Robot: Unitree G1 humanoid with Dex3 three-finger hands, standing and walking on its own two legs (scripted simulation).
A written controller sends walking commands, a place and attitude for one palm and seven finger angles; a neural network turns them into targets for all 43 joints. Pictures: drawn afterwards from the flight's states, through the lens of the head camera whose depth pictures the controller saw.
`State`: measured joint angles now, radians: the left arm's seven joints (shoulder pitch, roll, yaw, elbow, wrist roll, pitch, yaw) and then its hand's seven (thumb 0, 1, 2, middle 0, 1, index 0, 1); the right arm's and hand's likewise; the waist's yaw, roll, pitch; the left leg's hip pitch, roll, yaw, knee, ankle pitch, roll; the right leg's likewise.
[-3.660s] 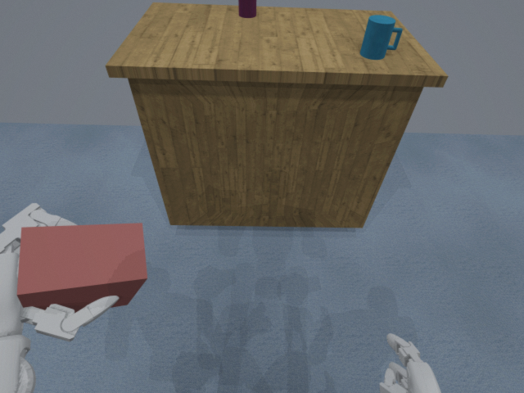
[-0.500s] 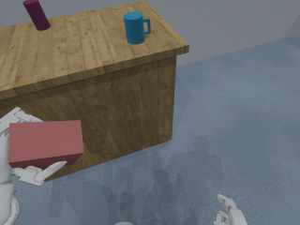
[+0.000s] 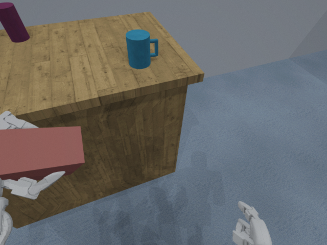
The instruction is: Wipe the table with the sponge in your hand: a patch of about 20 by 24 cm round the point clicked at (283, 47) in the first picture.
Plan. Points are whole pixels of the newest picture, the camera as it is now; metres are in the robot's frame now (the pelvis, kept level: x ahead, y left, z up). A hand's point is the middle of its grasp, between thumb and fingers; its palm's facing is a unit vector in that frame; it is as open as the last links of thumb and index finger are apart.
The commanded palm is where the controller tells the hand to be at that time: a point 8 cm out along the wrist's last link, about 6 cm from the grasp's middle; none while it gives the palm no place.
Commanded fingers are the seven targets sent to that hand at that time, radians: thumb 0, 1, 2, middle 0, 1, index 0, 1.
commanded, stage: take the last steps up to it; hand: left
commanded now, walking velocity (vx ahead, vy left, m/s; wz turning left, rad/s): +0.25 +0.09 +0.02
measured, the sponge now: (53, 155) +0.24 +0.22 +0.16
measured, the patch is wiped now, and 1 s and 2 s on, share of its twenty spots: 0.00 0.00 0.00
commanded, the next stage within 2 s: come to a stop and stand still in 0.38 s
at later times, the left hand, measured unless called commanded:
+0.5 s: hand (79, 112) +0.33 +0.19 +0.18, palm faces +0.36 -0.79 -0.49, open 10.0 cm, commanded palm +0.26 +0.25 +0.19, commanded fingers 0.00 0.10 1.30 -1.20 -1.60 -1.20 -1.60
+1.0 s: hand (83, 108) +0.34 +0.18 +0.19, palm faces +0.39 -0.81 -0.45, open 10.0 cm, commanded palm +0.29 +0.23 +0.19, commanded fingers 0.00 0.10 1.30 -1.20 -1.60 -1.20 -1.60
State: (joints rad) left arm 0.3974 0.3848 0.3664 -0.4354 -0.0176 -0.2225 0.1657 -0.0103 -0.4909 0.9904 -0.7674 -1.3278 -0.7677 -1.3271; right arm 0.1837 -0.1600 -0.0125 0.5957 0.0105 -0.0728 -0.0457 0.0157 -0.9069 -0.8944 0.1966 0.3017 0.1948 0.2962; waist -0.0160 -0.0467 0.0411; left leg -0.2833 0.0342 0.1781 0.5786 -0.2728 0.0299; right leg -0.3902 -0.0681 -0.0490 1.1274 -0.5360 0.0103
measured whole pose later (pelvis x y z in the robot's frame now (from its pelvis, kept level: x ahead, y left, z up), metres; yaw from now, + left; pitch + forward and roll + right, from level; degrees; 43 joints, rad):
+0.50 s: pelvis +0.11 -0.04 +0.02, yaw +2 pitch +0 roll +4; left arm 0.50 0.36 0.35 -0.51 0.00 -0.26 0.15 -0.01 -0.49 0.99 -0.77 -1.33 -0.77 -1.33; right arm 0.15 -0.26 -0.05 0.61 0.00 -0.06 -0.05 0.02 -0.91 -0.89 0.20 0.30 0.20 0.30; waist -0.03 -0.03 0.11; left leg -0.43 0.06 0.10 0.80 -0.34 -0.03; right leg -0.21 -0.10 -0.15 0.51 -0.30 -0.03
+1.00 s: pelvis +0.13 -0.05 +0.01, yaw +0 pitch -1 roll +1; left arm 0.51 0.35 0.34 -0.56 -0.04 -0.18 0.15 -0.01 -0.49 1.00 -0.77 -1.33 -0.77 -1.33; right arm 0.17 -0.17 0.04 0.60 0.00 -0.06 -0.03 0.02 -0.90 -0.89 0.20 0.30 0.20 0.30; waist 0.02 0.02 0.08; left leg -0.38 0.04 0.03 0.85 -0.43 -0.05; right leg -0.28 0.00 -0.09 0.54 -0.26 -0.07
